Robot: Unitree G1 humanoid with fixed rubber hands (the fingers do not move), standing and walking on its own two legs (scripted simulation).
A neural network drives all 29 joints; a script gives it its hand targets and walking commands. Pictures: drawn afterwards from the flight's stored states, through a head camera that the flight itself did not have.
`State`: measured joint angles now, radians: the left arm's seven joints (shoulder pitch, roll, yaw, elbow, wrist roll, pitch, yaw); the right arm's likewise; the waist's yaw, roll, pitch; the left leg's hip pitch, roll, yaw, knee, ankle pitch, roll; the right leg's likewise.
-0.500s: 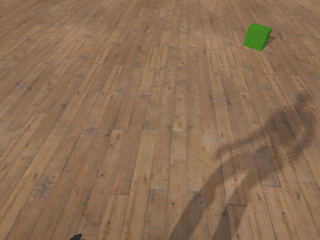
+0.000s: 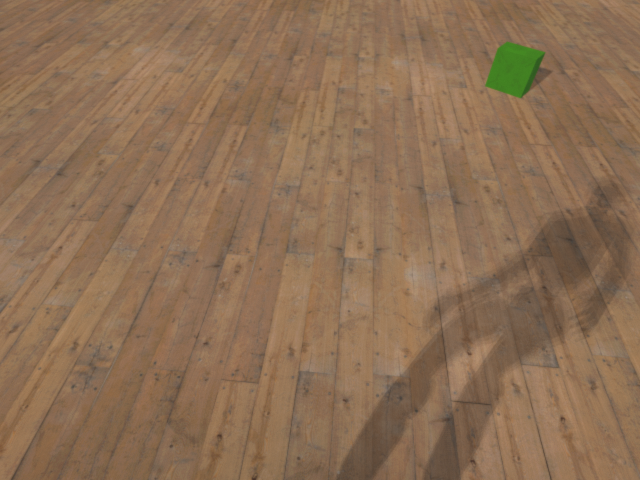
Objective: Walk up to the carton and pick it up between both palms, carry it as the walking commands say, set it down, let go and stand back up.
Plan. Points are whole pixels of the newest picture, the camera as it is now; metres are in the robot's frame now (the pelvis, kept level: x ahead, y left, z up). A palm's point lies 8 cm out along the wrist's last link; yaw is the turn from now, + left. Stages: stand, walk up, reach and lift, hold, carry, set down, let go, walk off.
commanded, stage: stand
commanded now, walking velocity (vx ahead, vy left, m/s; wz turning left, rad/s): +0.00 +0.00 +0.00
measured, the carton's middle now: (513, 69) +2.64 -1.18 -0.64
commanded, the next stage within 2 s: walk up in 0.40 s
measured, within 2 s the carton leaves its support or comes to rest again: neither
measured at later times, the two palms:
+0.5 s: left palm out of the picture +0.05 +0.26 -0.12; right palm out of the picture +0.05 -0.29 -0.11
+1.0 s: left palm out of the picture +0.14 +0.22 -0.09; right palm out of the picture +0.10 -0.46 -0.08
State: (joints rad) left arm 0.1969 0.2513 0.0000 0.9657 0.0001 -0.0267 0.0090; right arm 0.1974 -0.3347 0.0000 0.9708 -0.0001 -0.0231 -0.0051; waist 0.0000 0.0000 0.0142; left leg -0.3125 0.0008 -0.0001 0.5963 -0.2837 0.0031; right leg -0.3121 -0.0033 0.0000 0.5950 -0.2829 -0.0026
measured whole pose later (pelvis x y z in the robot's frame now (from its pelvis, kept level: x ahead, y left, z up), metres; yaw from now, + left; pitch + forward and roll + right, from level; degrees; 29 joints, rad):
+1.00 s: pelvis +0.03 -0.09 +0.00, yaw -7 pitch +1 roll +2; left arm 0.20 0.42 0.06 0.94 0.00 -0.02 -0.14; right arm 0.18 -0.55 0.00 0.98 0.00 -0.10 0.03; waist 0.05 -0.01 -0.03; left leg -0.22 0.13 0.07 0.56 -0.37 0.03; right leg -0.38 -0.09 0.00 0.61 -0.33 0.01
